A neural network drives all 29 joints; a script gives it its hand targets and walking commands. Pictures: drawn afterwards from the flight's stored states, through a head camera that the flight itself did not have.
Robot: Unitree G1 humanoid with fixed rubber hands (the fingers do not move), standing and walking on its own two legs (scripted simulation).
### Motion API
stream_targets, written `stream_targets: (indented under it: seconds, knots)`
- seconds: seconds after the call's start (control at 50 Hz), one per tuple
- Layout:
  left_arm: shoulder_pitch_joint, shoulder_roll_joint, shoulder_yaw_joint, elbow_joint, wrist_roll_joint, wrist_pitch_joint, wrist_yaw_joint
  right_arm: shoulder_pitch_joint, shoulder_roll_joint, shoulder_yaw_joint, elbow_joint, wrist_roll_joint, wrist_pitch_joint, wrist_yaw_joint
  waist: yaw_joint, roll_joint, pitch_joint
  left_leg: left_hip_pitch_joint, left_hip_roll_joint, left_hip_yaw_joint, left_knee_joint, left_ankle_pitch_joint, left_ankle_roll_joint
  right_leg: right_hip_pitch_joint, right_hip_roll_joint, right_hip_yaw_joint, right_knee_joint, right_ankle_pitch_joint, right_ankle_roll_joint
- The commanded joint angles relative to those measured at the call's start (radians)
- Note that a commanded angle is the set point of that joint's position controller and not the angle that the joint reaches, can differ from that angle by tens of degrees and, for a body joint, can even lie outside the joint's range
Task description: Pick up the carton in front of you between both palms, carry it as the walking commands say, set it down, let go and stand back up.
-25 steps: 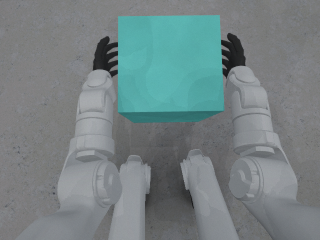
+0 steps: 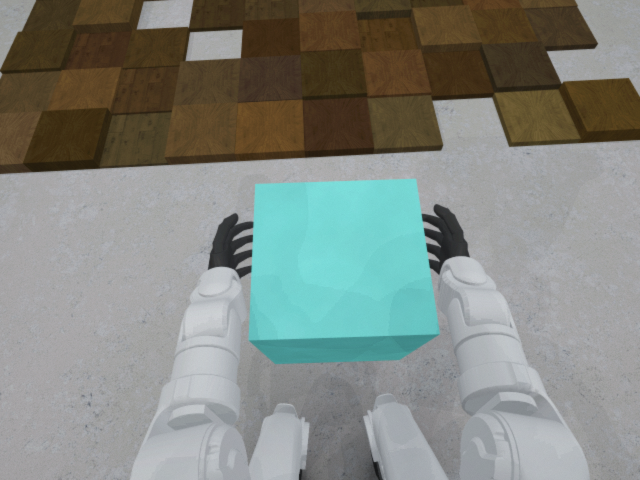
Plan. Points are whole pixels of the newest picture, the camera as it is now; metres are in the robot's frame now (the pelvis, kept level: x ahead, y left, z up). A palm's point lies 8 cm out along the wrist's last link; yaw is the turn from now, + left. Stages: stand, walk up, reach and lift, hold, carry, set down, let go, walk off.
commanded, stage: reach and lift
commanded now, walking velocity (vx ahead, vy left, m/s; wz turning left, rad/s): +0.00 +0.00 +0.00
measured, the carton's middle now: (336, 283) +0.40 -0.01 -0.11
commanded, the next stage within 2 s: hold in 1.64 s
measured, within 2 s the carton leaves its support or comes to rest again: neither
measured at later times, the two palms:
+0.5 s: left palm (174, 263) +0.35 +0.14 +0.11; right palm (497, 242) +0.34 -0.16 +0.11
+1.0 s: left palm (153, 261) +0.33 +0.14 +0.15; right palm (519, 236) +0.33 -0.16 +0.15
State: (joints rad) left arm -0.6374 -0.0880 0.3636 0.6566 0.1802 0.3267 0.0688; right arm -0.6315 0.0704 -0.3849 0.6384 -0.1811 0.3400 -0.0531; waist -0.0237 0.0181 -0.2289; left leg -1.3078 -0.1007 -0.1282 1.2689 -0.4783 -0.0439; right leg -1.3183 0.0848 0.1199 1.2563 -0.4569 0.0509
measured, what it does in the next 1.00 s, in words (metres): rises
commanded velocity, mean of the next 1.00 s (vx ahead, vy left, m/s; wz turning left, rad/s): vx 0.00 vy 0.00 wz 0.00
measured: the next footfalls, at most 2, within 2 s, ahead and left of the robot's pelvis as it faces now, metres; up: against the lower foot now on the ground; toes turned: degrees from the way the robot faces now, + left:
none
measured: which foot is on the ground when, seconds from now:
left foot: down 0.00-1.00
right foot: down 0.00-1.00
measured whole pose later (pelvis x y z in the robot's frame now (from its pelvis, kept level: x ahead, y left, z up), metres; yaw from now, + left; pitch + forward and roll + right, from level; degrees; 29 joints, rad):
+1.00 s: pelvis +0.03 +0.00 +0.13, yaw +0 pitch -3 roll +0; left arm -0.32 -0.16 0.29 0.40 0.29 0.61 0.00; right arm -0.32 0.16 -0.29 0.39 -0.29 0.62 -0.01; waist 0.00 0.00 -0.01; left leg -0.21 -0.04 -0.15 0.49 -0.24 -0.02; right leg -0.22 0.04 0.14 0.49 -0.22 0.02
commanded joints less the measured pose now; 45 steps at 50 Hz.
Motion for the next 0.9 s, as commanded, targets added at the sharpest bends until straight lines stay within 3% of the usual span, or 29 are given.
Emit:
stream_targets:
  seconds: [0.0, 0.26, 0.5, 0.58, 0.72, 0.88]
  knots:
    - [-0.571, -1.094, -0.576, -0.016, -0.143, -0.03, -0.241, -0.556, 1.09, 0.588, 0.004, 0.148, -0.021, 0.258, -0.006, -0.008, -0.676, 0.451, -0.064, 0.107, -0.225, 0.258, 0.013, 0.525, 0.069, -0.118, -0.208, 0.277, -0.021]
    - [-0.309, -1.093, -0.661, -0.102, -0.147, -0.002, -0.251, -0.296, 1.103, 0.67, -0.071, 0.144, 0.003, 0.26, 0.0, -0.011, -0.467, 0.796, -0.032, 0.05, -0.511, 0.412, 0.024, 0.858, 0.041, -0.062, -0.487, 0.426, -0.034]
    - [-0.127, -1.075, -0.742, -0.253, -0.178, 0.155, -0.285, -0.12, 1.093, 0.76, -0.229, 0.184, 0.155, 0.277, 0.013, -0.015, -0.226, 1.091, -0.001, 0.038, -0.773, 0.529, 0.022, 1.159, 0.015, -0.046, -0.75, 0.533, -0.027]
    - [-0.108, -1.049, -0.727, -0.291, -0.169, 0.219, -0.293, -0.101, 1.069, 0.746, -0.265, 0.171, 0.217, 0.282, 0.017, -0.016, -0.093, 1.124, 0.0, 0.044, -0.843, 0.457, 0.024, 1.192, 0.013, -0.045, -0.82, 0.46, -0.029]
    - [-0.196, -1.042, -0.628, -0.236, -0.126, 0.253, -0.327, -0.187, 1.062, 0.645, -0.212, 0.124, 0.247, 0.306, 0.017, -0.018, 0.04, 1.102, 0.008, 0.058, -0.877, 0.239, 0.035, 1.148, 0.005, -0.058, -0.858, 0.233, -0.041]
    - [-0.293, -1.079, -0.663, -0.267, -0.149, 0.24, -0.336, -0.288, 1.106, 0.69, -0.248, 0.151, 0.238, 0.317, 0.022, -0.016, -0.083, 1.136, 0.007, 0.062, -0.863, 0.275, 0.038, 1.204, 0.007, -0.065, -0.839, 0.272, -0.038]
